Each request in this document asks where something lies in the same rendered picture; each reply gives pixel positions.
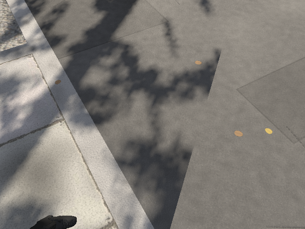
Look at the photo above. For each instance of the left robot hand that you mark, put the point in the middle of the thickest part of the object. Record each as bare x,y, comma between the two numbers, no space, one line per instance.
59,222

